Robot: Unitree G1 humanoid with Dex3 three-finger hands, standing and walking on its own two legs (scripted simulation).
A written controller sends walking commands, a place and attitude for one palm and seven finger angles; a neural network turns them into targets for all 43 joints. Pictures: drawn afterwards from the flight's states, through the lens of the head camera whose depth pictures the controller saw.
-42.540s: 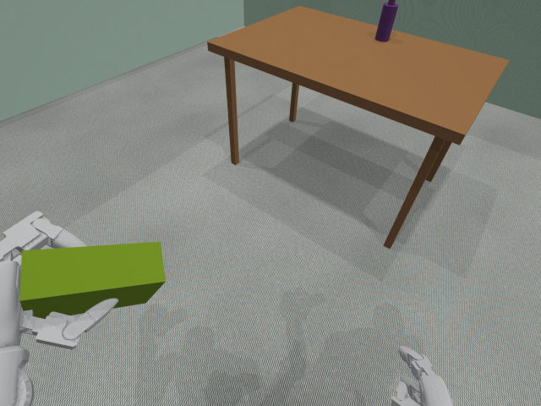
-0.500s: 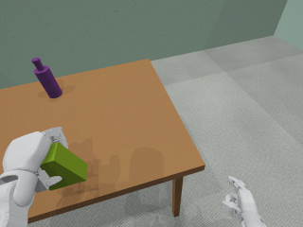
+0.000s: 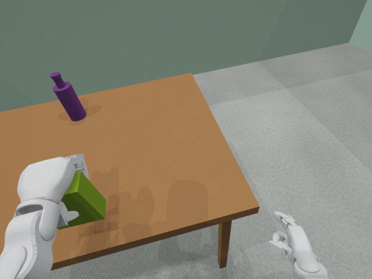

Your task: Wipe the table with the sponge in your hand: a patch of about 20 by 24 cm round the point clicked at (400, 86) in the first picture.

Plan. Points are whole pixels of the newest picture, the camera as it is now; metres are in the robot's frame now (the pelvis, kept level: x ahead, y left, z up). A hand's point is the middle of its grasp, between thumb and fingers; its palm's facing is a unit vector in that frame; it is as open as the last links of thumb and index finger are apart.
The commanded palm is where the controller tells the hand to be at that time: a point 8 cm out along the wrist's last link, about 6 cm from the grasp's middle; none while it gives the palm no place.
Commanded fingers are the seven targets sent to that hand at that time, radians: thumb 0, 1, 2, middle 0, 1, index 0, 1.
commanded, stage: turn the palm down, sponge in hand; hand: left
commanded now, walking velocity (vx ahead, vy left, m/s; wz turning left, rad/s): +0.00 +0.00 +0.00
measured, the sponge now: (74, 206) +0.22 +0.29 +0.05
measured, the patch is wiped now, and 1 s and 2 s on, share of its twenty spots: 0.00 0.00 0.00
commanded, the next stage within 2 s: move the sponge above the wiping area in 0.26 s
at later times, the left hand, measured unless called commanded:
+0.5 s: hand (75, 191) +0.23 +0.28 +0.10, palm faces +0.01 -0.07 -1.00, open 9.2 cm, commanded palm +0.20 +0.27 +0.16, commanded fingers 0.00 0.10 1.30 -1.20 -1.60 -1.20 -1.60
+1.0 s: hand (86, 189) +0.25 +0.27 +0.08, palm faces -0.02 -0.09 -1.00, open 9.2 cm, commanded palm +0.23 +0.26 +0.14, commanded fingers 0.00 0.10 1.30 -1.20 -1.60 -1.20 -1.60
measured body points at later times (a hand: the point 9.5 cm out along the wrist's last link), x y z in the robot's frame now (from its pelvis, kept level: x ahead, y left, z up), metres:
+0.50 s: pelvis +0.00 -0.01 +0.00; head +0.00 -0.06 +0.45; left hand +0.23 +0.27 +0.15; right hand +0.26 -0.21 -0.08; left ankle +0.02 +0.09 -0.74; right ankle -0.01 -0.11 -0.74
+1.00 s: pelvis +0.00 -0.01 +0.00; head +0.00 -0.05 +0.45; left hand +0.24 +0.27 +0.13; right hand +0.25 -0.22 -0.09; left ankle +0.02 +0.09 -0.74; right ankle -0.01 -0.11 -0.74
